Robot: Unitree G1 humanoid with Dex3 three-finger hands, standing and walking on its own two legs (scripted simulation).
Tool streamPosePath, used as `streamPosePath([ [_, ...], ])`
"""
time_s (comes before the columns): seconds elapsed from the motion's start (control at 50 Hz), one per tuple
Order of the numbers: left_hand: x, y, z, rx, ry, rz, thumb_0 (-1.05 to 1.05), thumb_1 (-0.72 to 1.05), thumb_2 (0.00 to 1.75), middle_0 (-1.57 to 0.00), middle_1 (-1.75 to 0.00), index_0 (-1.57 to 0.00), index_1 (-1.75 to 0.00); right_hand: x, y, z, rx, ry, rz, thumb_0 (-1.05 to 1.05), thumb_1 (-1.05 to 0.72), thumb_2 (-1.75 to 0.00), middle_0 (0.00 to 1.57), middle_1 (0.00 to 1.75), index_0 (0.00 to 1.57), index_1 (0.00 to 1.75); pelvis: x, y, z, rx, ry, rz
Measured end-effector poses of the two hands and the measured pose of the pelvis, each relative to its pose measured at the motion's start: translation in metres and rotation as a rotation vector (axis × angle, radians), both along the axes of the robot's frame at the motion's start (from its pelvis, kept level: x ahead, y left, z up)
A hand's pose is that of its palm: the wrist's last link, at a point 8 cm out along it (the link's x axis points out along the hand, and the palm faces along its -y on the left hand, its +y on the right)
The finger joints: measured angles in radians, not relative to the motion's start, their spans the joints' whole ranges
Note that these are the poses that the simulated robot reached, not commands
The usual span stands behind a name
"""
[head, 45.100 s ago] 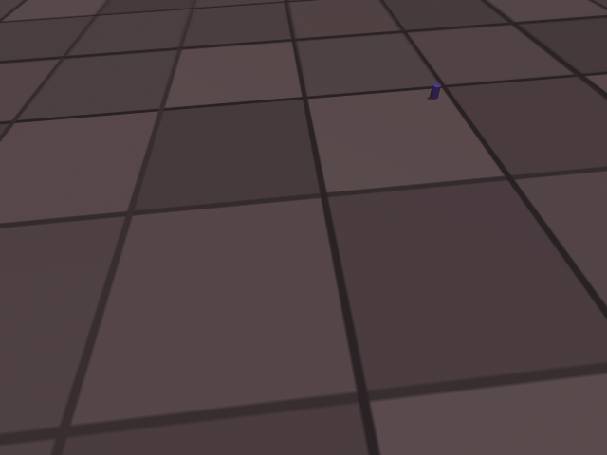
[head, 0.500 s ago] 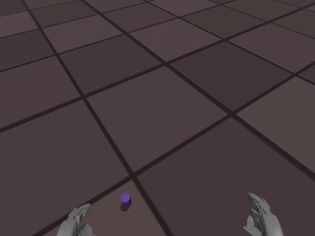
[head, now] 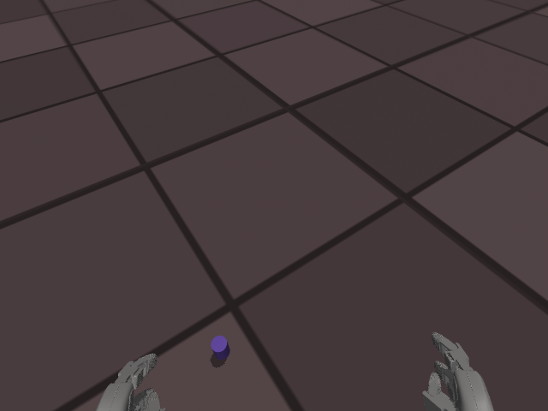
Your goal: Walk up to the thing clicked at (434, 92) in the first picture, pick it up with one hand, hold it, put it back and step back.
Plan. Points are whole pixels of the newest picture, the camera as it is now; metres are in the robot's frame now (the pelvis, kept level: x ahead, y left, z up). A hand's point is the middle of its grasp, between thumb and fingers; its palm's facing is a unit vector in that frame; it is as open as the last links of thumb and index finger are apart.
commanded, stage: home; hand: left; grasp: from above
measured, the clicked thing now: (220, 347) +0.45 +0.21 -0.68
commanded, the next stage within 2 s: stand in 0.68 s
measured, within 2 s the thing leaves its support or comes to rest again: neither
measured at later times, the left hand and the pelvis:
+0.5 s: hand (165, 408) +0.17 +0.18 -0.05, palm faces +0.04 -0.98 -0.20, open 7.4 cm; pelvis +0.01 +0.00 +0.00, yaw +0 degrees
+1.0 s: hand out of the picture +0.14 +0.21 -0.09, palm faces +0.02 -0.95 -0.32, open 7.4 cm; pelvis +0.00 +0.00 +0.03, yaw +0 degrees
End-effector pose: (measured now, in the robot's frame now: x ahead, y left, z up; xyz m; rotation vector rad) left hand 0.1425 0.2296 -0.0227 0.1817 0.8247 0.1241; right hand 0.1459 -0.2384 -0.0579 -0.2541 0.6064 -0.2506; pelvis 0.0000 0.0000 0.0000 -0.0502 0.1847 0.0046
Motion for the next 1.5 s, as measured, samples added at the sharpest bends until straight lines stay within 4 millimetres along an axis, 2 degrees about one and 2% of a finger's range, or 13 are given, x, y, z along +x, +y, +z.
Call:
streamPosePath([
  [0.3,0.009,-0.001,0.0,-0.002,0.002,-0.002,0.01,0.9,0.89,-0.2,-0.3,-0.2,-0.3,0.007,-0.003,-0.001,0.0,0.014,-0.002,0.01,-0.9,-0.9,0.21,0.3,0.2,0.3,0.008,0.0,0.0,0.002,0.01,-0.001],
  [0.78,0.008,-0.007,0.001,-0.002,-0.001,0.003,0.01,0.9,0.89,-0.2,-0.3,-0.2,-0.3,0.006,-0.01,-0.003,0.005,0.019,-0.006,0.01,-0.9,-0.9,0.21,0.3,0.2,0.3,0.008,-0.006,-0.001,0.004,0.012,0.0],
  [0.86,0.012,0.005,-0.018,0.088,-0.014,-0.031,0.01,0.9,0.89,-0.21,-0.3,-0.21,-0.3,-0.001,-0.012,-0.017,-0.033,0.227,0.111,0.01,-0.9,-0.9,0.21,0.3,0.2,0.3,0.0,-0.007,0.011,0.034,-0.075,-0.006],
  [0.94,0.0,0.019,-0.03,0.111,0.056,-0.016,0.01,0.9,0.89,-0.21,-0.3,-0.21,-0.3,-0.016,-0.019,-0.017,-0.01,0.355,0.118,0.01,-0.9,-0.9,0.21,0.3,0.2,0.3,-0.004,-0.006,0.024,0.05,-0.122,-0.01],
  [1.1,-0.044,0.042,-0.041,0.115,0.215,0.052,0.01,0.9,0.89,-0.2,-0.3,-0.21,-0.3,-0.048,-0.03,-0.011,0.014,0.46,0.034,0.01,-0.91,-0.9,0.21,0.3,0.2,0.3,-0.003,0.0,0.041,0.049,-0.181,-0.013],
  [1.3,-0.092,0.048,-0.043,0.091,0.362,0.105,0.01,0.9,0.89,-0.2,-0.3,-0.21,-0.3,-0.076,-0.023,-0.01,0.048,0.555,-0.012,0.01,-0.91,-0.9,0.21,0.3,0.2,0.3,-0.005,0.006,0.057,0.049,-0.231,-0.006],
  [1.5,-0.114,0.052,-0.042,0.093,0.423,0.121,0.01,0.9,0.89,-0.21,-0.3,-0.21,-0.3,-0.096,-0.024,-0.008,0.059,0.603,-0.039,0.0,-0.91,-0.9,0.21,0.3,0.2,0.3,-0.013,0.007,0.063,0.051,-0.259,-0.006],
])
